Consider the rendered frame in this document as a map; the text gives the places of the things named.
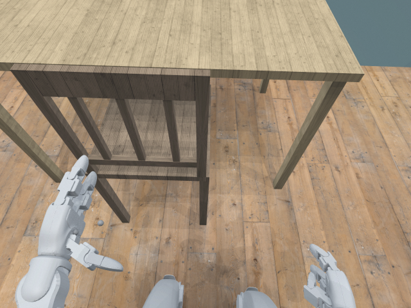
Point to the robot left shin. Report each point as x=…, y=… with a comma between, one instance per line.
x=169, y=277

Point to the robot right thigh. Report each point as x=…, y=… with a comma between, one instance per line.
x=254, y=299

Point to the robot left hand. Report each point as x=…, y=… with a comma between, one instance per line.
x=65, y=215

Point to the table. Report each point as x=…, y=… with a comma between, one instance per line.
x=249, y=39

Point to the chair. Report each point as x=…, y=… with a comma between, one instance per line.
x=156, y=126

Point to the robot right hand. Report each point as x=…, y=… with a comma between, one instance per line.
x=334, y=290

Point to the left robot forearm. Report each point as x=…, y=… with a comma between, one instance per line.
x=46, y=284

